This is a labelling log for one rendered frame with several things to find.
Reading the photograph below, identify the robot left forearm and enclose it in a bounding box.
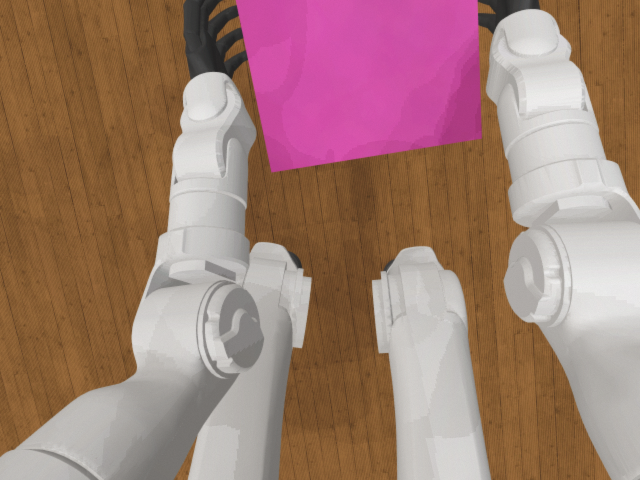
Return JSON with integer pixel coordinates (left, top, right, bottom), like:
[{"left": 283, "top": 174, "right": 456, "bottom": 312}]
[{"left": 132, "top": 72, "right": 257, "bottom": 348}]

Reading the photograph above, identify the carton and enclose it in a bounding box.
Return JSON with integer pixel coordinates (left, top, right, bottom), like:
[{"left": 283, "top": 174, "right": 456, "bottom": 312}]
[{"left": 236, "top": 0, "right": 482, "bottom": 172}]

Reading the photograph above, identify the robot right foot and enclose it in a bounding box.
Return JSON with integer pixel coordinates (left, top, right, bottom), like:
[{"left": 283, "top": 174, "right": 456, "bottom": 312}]
[{"left": 383, "top": 259, "right": 395, "bottom": 272}]

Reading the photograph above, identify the robot right forearm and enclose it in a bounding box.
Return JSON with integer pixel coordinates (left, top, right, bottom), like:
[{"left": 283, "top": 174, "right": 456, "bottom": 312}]
[{"left": 486, "top": 9, "right": 640, "bottom": 228}]

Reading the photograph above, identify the robot left thigh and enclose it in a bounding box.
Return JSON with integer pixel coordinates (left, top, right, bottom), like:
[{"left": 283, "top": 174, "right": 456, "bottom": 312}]
[{"left": 188, "top": 257, "right": 312, "bottom": 480}]

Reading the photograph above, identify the left robot upper arm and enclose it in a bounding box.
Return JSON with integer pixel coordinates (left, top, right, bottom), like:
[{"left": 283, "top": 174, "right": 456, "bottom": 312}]
[{"left": 0, "top": 280, "right": 264, "bottom": 480}]

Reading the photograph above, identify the robot left hand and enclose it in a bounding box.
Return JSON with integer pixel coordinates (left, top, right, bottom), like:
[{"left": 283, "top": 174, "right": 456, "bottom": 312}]
[{"left": 183, "top": 0, "right": 248, "bottom": 80}]

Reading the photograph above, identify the robot right hand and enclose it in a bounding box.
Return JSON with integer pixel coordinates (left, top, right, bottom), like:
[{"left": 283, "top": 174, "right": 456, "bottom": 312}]
[{"left": 478, "top": 0, "right": 540, "bottom": 34}]

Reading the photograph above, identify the right robot upper arm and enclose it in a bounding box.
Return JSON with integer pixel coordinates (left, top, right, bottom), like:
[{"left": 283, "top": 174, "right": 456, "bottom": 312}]
[{"left": 504, "top": 221, "right": 640, "bottom": 480}]

